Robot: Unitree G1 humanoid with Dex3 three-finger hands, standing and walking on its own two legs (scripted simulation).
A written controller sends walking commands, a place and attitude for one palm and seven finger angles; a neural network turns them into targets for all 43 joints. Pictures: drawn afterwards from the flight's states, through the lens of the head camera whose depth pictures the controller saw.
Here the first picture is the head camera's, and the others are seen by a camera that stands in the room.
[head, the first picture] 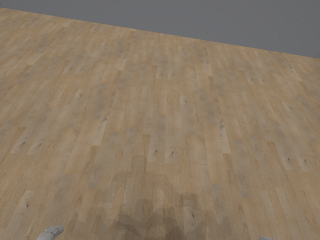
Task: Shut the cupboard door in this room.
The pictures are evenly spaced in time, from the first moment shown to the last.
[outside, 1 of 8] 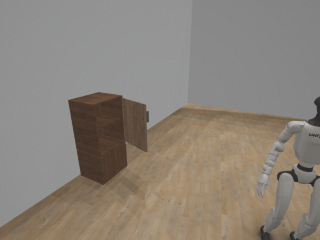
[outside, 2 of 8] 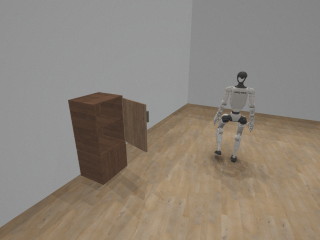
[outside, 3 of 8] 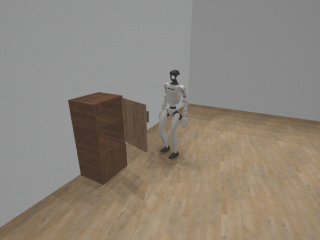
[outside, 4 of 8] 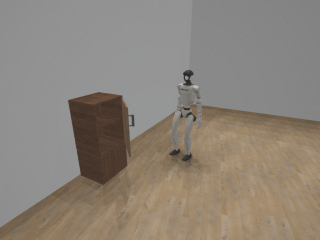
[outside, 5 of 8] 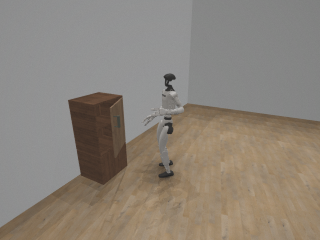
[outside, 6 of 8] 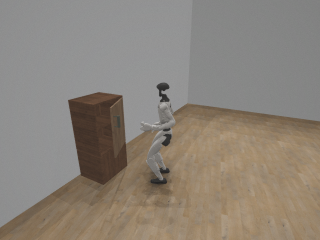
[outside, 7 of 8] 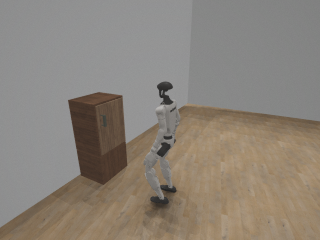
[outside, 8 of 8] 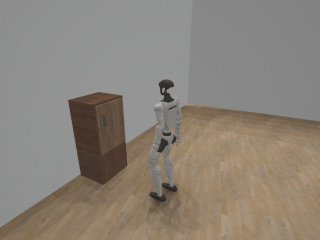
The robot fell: no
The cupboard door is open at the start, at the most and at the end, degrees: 75 75 0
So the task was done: yes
